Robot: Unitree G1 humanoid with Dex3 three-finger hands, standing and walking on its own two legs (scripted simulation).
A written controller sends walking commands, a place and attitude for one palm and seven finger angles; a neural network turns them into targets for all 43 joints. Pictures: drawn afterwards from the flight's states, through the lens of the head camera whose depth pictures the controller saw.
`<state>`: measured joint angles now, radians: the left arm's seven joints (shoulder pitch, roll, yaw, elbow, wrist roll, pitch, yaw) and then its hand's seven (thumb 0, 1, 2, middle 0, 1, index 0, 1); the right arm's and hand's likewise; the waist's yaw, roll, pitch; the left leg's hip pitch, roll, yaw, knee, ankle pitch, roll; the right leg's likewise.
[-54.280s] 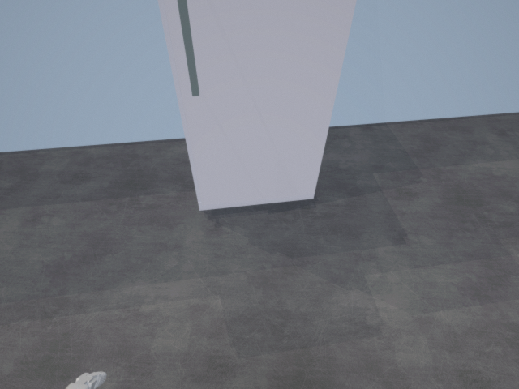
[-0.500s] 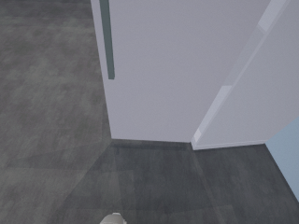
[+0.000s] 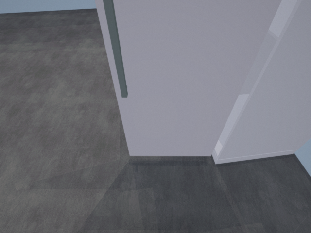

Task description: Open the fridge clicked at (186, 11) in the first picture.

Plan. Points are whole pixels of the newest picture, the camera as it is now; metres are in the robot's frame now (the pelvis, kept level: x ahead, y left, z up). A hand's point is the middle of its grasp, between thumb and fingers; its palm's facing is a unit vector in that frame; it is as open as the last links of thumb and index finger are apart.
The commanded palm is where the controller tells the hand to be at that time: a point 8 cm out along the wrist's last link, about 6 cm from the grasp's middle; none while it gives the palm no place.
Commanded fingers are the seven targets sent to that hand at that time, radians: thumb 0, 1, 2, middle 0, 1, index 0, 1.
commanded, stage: let the arm hang, fingers relaxed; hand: left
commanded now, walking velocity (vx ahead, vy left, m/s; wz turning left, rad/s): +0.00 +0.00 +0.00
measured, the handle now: (117, 43) +0.65 +0.18 +0.15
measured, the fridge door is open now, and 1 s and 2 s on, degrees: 82 82 82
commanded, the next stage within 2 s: look to check the result in 0.24 s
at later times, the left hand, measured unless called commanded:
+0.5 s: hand out of the picture +0.10 +0.21 -0.16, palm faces -0.04 -0.95 -0.30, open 7.4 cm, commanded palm none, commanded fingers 0.00 0.90 0.90 -0.20 -0.30 -0.20 -0.30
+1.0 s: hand out of the picture +0.11 +0.18 -0.16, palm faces -0.02 -0.96 -0.29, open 7.4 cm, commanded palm none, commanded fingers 0.00 0.90 0.90 -0.20 -0.30 -0.20 -0.30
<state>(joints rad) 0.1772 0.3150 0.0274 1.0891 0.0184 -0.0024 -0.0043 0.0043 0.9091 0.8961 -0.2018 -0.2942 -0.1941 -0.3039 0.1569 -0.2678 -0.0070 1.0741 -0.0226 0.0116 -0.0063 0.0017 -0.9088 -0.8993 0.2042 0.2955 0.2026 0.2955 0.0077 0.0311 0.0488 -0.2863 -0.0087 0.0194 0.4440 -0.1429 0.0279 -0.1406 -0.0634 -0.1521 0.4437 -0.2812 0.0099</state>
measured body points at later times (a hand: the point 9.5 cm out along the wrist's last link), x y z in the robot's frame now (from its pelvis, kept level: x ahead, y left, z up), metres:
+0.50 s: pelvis +0.03 -0.02 +0.00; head +0.06 -0.03 +0.45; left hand +0.10 +0.26 -0.14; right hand +0.10 -0.31 -0.14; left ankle +0.06 +0.10 -0.74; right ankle -0.03 -0.12 -0.74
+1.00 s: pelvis +0.04 -0.04 +0.00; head +0.07 -0.04 +0.45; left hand +0.11 +0.23 -0.14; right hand +0.11 -0.31 -0.14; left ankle +0.06 +0.10 -0.74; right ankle -0.03 -0.12 -0.74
